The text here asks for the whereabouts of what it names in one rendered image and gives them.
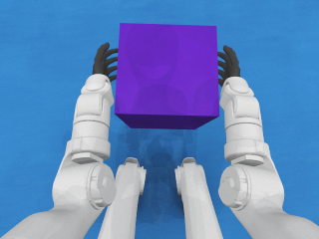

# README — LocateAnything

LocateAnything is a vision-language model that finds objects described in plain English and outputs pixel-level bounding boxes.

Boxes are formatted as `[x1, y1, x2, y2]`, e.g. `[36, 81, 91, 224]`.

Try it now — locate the right robot forearm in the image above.
[219, 77, 284, 191]

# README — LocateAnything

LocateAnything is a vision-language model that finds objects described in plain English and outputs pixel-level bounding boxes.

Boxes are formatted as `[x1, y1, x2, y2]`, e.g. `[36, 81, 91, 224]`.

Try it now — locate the right robot thigh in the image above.
[174, 162, 223, 239]

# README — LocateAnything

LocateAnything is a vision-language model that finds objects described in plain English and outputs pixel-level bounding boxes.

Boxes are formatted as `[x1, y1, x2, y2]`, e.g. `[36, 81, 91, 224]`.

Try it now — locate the left robot thigh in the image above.
[98, 162, 147, 239]

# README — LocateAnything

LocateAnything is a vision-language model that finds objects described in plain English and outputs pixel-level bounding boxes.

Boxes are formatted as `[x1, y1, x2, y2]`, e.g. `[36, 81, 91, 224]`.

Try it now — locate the left robot hand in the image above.
[92, 42, 119, 82]

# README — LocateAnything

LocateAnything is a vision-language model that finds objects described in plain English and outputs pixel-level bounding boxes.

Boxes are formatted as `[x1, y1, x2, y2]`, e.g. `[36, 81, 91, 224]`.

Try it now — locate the robot thigh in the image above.
[174, 162, 223, 239]
[98, 162, 147, 239]

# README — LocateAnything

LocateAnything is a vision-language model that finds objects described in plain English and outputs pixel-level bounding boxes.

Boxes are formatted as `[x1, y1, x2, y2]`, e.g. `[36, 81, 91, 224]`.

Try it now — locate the robot left upper arm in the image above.
[0, 162, 117, 239]

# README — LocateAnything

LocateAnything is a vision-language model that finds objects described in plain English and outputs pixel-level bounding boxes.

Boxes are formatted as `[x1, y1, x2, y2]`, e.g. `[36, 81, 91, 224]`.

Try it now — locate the carton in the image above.
[114, 23, 219, 129]

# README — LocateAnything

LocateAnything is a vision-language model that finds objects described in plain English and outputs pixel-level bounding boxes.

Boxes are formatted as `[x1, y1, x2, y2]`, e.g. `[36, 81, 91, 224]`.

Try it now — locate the right robot hand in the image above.
[217, 45, 240, 87]

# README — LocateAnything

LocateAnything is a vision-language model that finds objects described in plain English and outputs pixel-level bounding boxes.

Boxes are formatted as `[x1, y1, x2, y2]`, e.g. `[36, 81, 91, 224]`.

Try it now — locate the robot right upper arm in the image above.
[218, 163, 319, 239]

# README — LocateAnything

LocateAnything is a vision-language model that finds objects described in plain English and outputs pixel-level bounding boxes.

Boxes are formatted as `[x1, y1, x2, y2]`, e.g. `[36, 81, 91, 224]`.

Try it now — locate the left robot forearm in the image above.
[52, 74, 114, 200]

